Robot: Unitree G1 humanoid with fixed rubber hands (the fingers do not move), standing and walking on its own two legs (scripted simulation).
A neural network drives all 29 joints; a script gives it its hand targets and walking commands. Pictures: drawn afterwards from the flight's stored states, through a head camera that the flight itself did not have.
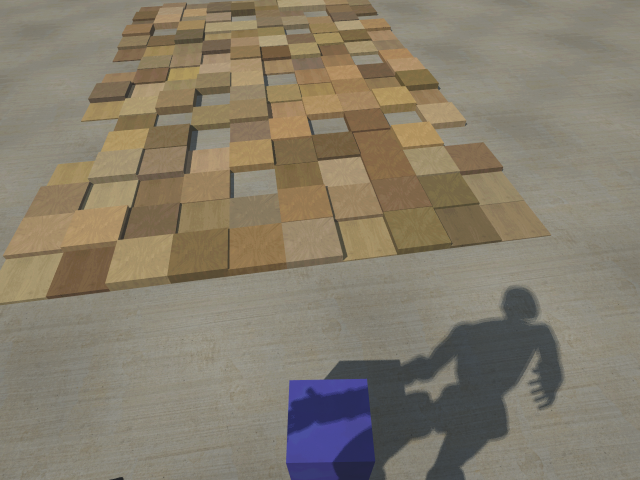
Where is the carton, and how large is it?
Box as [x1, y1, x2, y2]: [286, 379, 374, 479]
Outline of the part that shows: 289,380 286,464 291,479 368,479 374,463 374,454 366,379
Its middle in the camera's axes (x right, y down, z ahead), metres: +0.03 +0.52 +1.06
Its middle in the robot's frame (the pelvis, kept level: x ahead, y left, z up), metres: +0.39 +0.01 -0.66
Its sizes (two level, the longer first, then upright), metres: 0.210 0.200 0.250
